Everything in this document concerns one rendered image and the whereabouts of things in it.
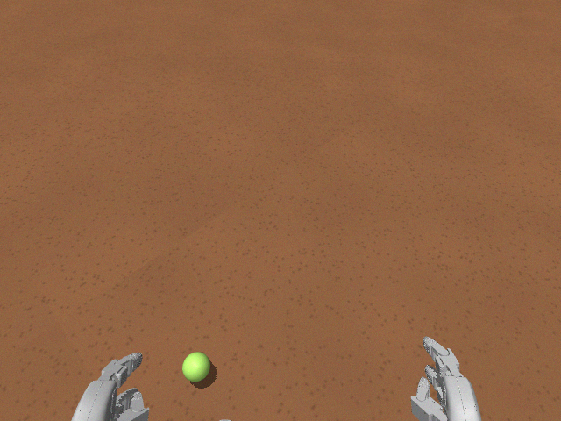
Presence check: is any ball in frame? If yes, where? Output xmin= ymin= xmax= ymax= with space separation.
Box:
xmin=182 ymin=352 xmax=210 ymax=382

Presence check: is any right robot hand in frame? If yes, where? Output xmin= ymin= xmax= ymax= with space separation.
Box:
xmin=411 ymin=337 xmax=482 ymax=421

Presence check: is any left robot hand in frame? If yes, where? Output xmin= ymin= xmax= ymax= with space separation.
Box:
xmin=71 ymin=353 xmax=149 ymax=421

